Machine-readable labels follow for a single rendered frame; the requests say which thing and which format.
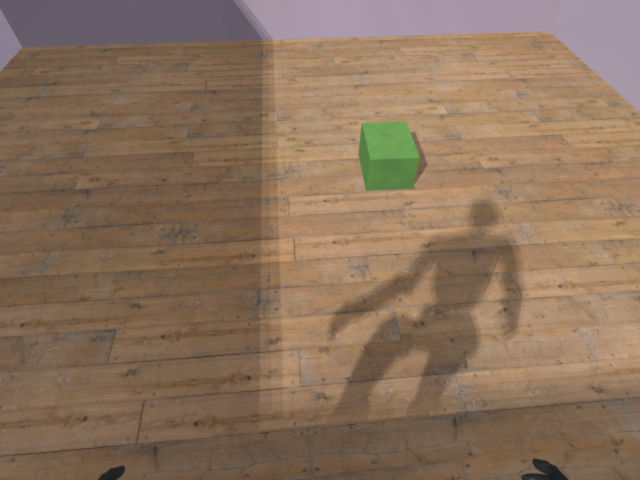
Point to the carton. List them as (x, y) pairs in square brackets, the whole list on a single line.
[(388, 156)]

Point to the robot right hand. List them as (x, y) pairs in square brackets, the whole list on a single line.
[(544, 466)]

